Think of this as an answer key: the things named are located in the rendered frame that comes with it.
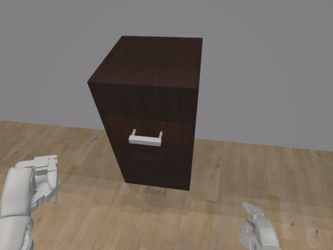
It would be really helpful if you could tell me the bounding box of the handle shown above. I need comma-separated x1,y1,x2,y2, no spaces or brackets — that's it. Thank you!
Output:
134,154,163,164
129,129,162,146

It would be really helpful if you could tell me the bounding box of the robot right hand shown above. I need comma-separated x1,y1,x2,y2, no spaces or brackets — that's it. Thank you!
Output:
238,202,279,250

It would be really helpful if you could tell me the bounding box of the robot left hand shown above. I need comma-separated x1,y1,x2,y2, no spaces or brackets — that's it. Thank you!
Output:
0,155,61,218

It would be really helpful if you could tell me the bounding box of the cabinet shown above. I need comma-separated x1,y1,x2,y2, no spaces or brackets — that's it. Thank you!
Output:
87,36,203,191

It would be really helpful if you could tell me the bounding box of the robot left forearm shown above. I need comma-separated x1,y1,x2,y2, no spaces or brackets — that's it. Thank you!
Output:
0,215,34,250

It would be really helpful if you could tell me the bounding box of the drawer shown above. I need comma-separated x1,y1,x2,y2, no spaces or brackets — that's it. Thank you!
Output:
106,117,190,144

